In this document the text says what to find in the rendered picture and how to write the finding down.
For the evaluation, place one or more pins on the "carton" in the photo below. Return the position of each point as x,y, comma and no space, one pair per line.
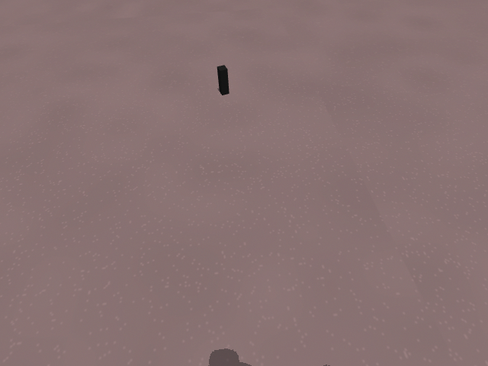
223,80

